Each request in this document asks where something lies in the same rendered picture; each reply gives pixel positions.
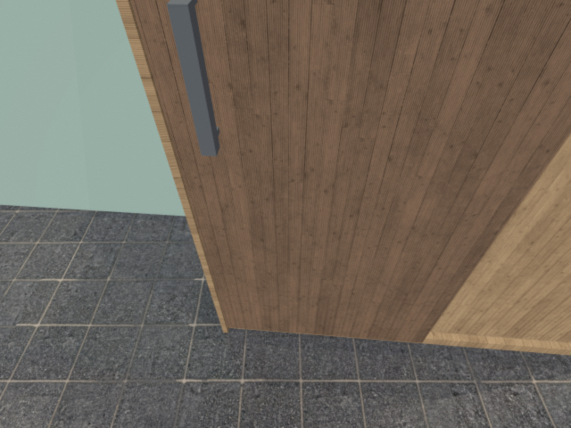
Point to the handle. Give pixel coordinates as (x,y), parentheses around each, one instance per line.
(186,32)

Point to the wardrobe door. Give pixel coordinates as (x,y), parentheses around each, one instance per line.
(370,151)
(521,288)

